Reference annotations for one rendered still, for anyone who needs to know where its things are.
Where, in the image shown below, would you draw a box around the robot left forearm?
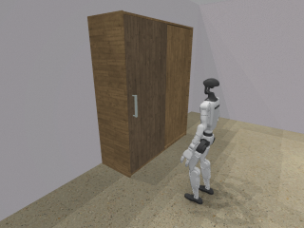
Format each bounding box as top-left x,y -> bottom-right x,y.
188,124 -> 204,152

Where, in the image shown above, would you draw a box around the humanoid robot torso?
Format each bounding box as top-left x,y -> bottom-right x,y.
200,99 -> 219,147

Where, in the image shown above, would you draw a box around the handle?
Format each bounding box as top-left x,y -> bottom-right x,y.
132,95 -> 138,118

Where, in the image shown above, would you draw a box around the left robot upper arm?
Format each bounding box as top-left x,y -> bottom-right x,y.
199,102 -> 210,132

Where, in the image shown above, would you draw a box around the left robot hand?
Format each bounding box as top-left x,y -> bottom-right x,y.
180,149 -> 193,167

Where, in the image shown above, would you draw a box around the wardrobe door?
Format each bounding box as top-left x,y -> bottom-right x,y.
164,25 -> 190,146
123,14 -> 168,174

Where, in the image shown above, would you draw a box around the left robot shin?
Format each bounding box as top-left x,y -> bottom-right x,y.
189,170 -> 200,199

